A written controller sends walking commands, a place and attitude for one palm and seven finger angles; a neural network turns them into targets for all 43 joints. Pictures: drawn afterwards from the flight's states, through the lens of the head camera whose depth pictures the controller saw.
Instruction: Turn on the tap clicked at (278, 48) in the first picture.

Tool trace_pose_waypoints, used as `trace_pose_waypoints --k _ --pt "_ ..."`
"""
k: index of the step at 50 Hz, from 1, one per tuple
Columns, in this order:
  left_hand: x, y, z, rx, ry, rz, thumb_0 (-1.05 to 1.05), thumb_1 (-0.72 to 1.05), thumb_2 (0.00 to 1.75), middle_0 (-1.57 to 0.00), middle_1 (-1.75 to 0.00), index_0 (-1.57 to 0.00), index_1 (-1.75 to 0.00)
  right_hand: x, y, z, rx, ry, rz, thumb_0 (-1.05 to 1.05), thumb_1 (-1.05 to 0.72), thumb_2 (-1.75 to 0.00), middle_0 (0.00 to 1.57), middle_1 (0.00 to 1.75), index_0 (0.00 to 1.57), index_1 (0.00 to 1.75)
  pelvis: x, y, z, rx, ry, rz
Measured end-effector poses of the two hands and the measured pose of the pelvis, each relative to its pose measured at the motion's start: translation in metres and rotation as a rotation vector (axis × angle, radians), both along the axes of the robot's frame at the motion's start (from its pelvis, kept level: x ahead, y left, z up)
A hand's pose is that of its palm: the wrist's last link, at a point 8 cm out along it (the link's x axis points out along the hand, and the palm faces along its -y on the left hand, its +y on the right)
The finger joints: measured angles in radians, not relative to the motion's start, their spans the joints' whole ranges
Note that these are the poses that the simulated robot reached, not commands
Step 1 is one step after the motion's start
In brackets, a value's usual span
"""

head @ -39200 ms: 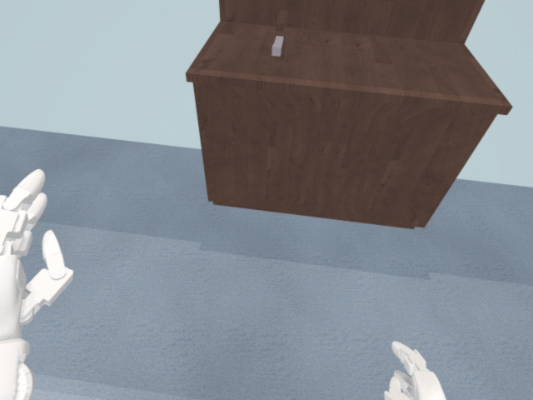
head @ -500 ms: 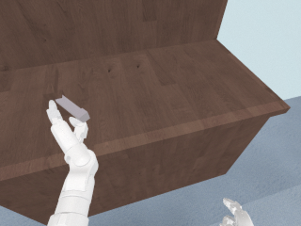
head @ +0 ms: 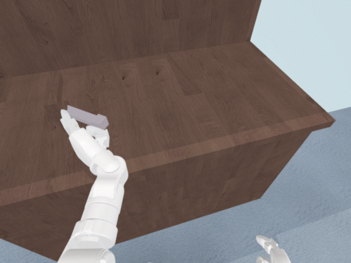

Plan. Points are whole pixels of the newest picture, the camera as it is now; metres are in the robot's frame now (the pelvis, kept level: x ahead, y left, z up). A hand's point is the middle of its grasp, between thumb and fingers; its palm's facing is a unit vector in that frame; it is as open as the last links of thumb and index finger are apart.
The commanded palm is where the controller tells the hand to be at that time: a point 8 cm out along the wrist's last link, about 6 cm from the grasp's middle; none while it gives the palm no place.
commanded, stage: push the lever round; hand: left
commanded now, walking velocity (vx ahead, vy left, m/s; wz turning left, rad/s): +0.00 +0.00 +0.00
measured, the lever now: (100, 122) +0.42 +0.21 +0.09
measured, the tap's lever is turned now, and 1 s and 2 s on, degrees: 49 73 75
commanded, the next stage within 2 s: lift the hand up off the lever in 0.98 s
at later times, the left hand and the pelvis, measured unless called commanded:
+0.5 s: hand (113, 125) +0.42 +0.18 +0.08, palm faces +0.81 -0.58 -0.10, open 7.7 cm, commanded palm +0.36 +0.19 +0.08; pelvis +0.01 -0.01 +0.00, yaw +0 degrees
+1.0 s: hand (117, 119) +0.44 +0.18 +0.08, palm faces +0.82 -0.56 -0.12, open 7.7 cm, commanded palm +0.39 +0.18 +0.08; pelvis +0.01 -0.01 -0.01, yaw +0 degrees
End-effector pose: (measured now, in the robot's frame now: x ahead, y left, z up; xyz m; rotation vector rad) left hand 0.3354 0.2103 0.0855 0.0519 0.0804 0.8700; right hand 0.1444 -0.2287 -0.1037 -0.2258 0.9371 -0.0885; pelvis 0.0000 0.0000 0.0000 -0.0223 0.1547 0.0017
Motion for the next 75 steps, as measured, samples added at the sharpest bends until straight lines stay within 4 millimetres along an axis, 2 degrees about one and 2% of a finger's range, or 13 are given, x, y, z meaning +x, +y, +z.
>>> trace_pose_waypoints --k 18,41,55,61,68,75 --pt "0.022 -0.012 0.0 -0.009 0.035 0.068 0.0 0.92 0.91 -0.16 -0.15 -0.15 -0.15 -0.023 -0.015 -0.01 0.004 0.071 -0.025 0.01 -0.9 -0.9 0.2 0.3 0.21 0.3 0.004 -0.006 -0.003 0.001 0.034 -0.004" --pt "0.04 -0.02 0.002 -0.007 0.054 0.103 0.02 0.94 0.92 -0.16 -0.15 -0.14 -0.15 -0.025 -0.013 -0.017 0.026 0.09 0.002 0.01 -0.91 -0.9 0.2 0.3 0.21 0.3 0.006 -0.01 -0.006 0.002 0.062 0.003" --pt "0.052 -0.022 0.002 -0.012 0.056 0.111 0.02 0.93 0.91 -0.16 -0.15 -0.14 -0.15 -0.045 -0.02 -0.021 0.02 0.142 -0.028 0.01 -0.91 -0.9 0.2 0.3 0.21 0.3 0.008 -0.011 -0.006 0.004 0.077 -0.002" --pt "0.052 -0.017 0.004 -0.014 0.051 0.114 0.02 0.92 0.91 -0.16 -0.15 -0.15 -0.15 -0.051 -0.023 -0.019 0.019 0.148 -0.047 0.01 -0.91 -0.9 0.2 0.3 0.2 0.3 0.01 -0.01 -0.005 0.004 0.072 -0.007" --pt "0.047 -0.011 0.009 -0.019 0.037 0.117 0.02 0.91 0.9 -0.16 -0.15 -0.15 -0.15 -0.049 -0.023 -0.014 0.016 0.137 -0.048 0.01 -0.91 -0.9 0.2 0.3 0.2 0.3 0.011 -0.009 -0.002 0.002 0.056 -0.007" --pt "0.043 -0.01 0.016 -0.025 0.034 0.104 0.02 0.91 0.9 -0.15 -0.15 -0.15 -0.15 -0.036 -0.018 -0.009 0.017 0.104 -0.032 0.01 -0.91 -0.9 0.2 0.3 0.2 0.3 0.011 -0.007 0.001 0.001 0.038 -0.003"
